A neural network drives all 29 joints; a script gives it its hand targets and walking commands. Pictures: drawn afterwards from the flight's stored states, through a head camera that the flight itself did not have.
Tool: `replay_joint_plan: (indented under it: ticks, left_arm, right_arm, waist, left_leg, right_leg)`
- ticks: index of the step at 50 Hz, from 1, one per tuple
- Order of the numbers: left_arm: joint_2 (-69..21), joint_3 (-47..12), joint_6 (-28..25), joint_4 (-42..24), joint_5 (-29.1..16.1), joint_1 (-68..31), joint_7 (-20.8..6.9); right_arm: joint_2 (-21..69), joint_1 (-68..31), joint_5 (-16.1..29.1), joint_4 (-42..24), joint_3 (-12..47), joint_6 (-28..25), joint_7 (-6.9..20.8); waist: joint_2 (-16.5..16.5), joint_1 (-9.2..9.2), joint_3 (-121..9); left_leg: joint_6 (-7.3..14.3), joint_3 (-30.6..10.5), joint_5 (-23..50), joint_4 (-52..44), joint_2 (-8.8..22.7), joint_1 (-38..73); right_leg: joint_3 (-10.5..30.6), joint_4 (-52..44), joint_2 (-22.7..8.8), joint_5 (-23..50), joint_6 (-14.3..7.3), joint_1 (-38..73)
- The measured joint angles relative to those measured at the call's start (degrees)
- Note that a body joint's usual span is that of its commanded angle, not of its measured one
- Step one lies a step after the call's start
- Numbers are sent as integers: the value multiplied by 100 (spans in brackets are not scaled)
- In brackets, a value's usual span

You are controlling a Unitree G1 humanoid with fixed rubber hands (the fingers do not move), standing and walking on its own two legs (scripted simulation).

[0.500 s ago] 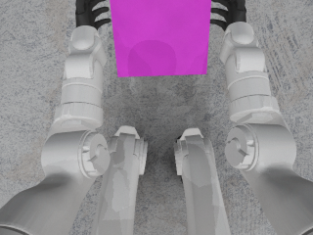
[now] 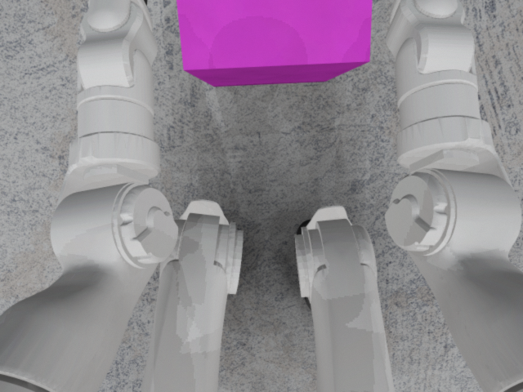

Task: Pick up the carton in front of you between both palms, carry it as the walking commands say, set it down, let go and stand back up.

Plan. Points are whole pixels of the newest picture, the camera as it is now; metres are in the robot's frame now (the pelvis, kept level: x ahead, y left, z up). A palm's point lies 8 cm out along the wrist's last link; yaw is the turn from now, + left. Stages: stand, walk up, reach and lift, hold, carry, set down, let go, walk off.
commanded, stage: set down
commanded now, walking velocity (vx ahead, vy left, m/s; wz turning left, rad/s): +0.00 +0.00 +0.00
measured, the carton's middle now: (269, 3) +0.58 +0.02 -0.27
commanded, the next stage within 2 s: none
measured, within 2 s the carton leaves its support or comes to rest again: neither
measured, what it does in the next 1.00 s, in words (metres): stands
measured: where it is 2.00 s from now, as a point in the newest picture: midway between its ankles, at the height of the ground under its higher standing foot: (260, 276)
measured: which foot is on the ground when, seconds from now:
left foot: down 0.00-1.00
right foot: down 0.00-1.00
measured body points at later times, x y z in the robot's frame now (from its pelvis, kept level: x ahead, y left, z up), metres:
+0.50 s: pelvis +0.00 +0.00 +0.00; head +0.37 +0.00 +0.25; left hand +0.55 +0.17 -0.16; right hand +0.59 -0.14 -0.16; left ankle +0.09 +0.13 -0.36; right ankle +0.08 -0.11 -0.36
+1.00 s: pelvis -0.01 +0.00 -0.02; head +0.37 +0.00 +0.21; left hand +0.50 +0.20 -0.24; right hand +0.54 -0.16 -0.23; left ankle +0.09 +0.12 -0.36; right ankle +0.08 -0.11 -0.36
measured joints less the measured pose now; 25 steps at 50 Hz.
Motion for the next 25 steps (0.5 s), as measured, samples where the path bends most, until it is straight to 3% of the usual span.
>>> replay_joint_plan:
  ticks: [25]
  left_arm:
    - [116, 197, -139, 272, 179, 24, -289]
  right_arm:
    - [-43, -186, -314, 253, -269, -270, 341]
  waist:
    - [-20, -60, 152]
  left_leg:
    - [-20, 80, -20, 29, 27, 42]
  right_leg:
    - [-6, 107, -103, -10, -101, -19]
